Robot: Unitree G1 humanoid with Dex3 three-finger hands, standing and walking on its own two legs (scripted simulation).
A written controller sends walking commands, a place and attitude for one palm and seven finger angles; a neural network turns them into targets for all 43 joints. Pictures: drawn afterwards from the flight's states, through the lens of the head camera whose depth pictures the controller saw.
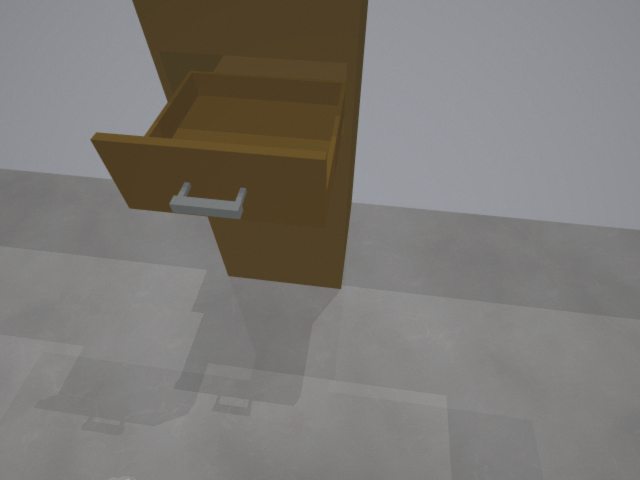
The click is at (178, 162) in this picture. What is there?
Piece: drawer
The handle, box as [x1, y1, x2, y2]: [169, 182, 246, 218]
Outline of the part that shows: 169,203 173,212 239,218 242,212 241,204 246,190 245,188 240,187 237,197 234,201 187,197 186,195 190,188 190,184 184,182 178,195 174,195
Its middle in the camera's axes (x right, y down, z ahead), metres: -0.19 -0.07 +0.66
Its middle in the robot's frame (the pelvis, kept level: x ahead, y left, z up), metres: +0.54 +0.21 +0.00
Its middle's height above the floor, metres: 0.78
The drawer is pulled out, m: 0.30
